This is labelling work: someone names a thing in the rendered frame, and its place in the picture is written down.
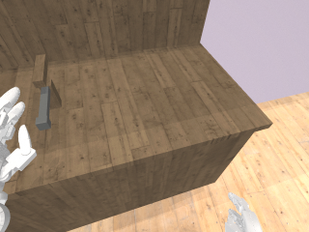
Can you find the right robot hand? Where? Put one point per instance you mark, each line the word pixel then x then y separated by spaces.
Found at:
pixel 246 222

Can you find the counter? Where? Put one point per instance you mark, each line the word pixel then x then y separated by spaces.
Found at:
pixel 140 111

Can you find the left robot forearm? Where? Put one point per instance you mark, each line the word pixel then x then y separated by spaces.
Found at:
pixel 5 215

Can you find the tap lever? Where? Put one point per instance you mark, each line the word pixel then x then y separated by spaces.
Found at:
pixel 43 122

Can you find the left robot hand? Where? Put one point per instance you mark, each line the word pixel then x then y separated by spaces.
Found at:
pixel 19 158

